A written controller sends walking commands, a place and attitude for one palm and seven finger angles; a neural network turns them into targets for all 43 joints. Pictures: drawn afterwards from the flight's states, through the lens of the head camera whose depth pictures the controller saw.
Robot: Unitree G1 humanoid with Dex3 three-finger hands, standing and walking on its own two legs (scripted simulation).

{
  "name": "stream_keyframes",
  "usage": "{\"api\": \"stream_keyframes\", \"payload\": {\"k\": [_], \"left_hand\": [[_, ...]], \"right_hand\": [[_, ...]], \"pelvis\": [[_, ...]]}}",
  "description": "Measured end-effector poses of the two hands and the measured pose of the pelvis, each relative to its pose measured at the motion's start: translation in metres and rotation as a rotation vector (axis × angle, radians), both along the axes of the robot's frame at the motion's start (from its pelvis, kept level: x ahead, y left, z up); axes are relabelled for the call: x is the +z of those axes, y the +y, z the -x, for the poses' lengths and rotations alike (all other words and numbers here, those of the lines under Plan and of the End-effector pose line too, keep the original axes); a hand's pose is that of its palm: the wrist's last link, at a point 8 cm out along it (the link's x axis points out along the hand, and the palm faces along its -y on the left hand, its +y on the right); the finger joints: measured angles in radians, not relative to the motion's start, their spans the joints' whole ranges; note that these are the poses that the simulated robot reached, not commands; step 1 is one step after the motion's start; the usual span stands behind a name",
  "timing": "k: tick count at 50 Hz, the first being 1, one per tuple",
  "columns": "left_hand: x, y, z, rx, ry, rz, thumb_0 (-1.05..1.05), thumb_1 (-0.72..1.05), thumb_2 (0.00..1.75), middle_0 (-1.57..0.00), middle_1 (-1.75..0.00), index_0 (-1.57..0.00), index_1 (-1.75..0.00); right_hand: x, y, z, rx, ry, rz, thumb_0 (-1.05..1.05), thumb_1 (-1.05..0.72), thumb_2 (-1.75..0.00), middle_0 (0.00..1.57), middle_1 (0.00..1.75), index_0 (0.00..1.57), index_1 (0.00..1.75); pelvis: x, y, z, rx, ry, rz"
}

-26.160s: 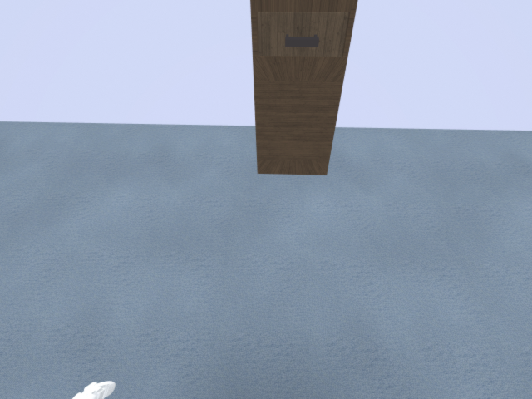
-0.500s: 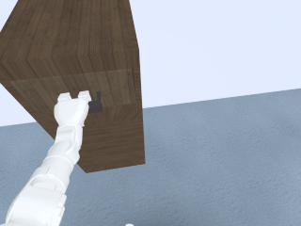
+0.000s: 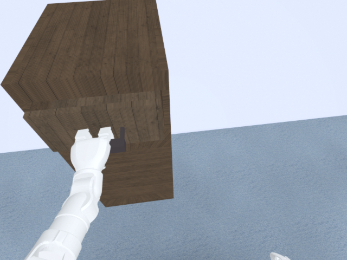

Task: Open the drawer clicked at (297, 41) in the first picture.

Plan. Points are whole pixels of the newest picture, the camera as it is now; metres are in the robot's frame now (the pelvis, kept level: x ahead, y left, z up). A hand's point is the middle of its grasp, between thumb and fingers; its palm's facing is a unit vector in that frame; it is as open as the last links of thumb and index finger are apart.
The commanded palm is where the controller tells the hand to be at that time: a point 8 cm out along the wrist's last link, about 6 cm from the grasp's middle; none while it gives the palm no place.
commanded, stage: pull the drawer open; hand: left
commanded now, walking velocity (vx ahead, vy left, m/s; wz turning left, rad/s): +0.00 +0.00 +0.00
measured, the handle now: (101, 140) +0.42 +0.21 +0.01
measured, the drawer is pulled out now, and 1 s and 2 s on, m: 0.05 0.16 0.27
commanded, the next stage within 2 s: none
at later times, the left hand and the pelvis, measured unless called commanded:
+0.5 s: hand (97, 184) +0.30 +0.20 -0.01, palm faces +0.00 -0.08 -1.00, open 5.9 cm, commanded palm +0.26 +0.20 +0.04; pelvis +0.00 -0.01 +0.00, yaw +0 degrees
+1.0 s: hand (95, 207) +0.25 +0.19 -0.01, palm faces +0.00 -0.09 -1.00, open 6.0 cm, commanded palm +0.21 +0.19 +0.04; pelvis -0.01 -0.02 +0.00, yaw +0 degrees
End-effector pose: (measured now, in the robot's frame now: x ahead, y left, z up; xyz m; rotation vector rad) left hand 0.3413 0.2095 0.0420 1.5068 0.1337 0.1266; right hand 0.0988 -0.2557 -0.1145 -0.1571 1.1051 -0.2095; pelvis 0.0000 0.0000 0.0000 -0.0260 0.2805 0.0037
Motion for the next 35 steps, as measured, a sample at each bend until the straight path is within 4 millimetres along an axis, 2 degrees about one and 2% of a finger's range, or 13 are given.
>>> {"api": "stream_keyframes", "payload": {"k": [7, 13, 35], "left_hand": [[0.000, -0.003, 0.018, 0.010, 0.005, 0.000, 0.02, 0.65, 0.78, -0.29, -1.35, -0.39, -1.35], [0.001, -0.005, 0.031, 0.014, 0.007, 0.005, 0.02, 0.65, 0.77, -0.28, -1.35, -0.40, -1.35], [0.001, -0.013, 0.082, 0.022, 0.002, 0.011, 0.02, 0.65, 0.78, -0.28, -1.35, -0.41, -1.35]], "right_hand": [[0.005, 0.007, -0.031, 0.046, -0.075, -0.015, 0.01, -0.90, -0.90, 0.20, 0.30, 0.20, 0.30], [0.009, 0.012, -0.045, 0.072, -0.113, -0.024, 0.01, -0.90, -0.90, 0.21, 0.30, 0.20, 0.30], [0.011, 0.003, -0.047, 0.087, -0.154, -0.029, 0.01, -0.90, -0.90, 0.20, 0.30, 0.20, 0.30]], "pelvis": [[0.001, -0.001, 0.000, 0.006, -0.018, -0.004], [0.001, -0.004, 0.001, 0.007, -0.033, -0.008], [0.002, -0.014, 0.008, 0.001, -0.075, -0.022]]}}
